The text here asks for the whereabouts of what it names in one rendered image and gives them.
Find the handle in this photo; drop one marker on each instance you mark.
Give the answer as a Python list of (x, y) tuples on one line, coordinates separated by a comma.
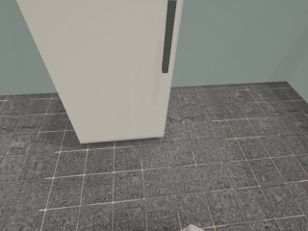
[(171, 10)]

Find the fridge door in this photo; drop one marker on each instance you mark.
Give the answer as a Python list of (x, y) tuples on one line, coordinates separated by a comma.
[(105, 60)]

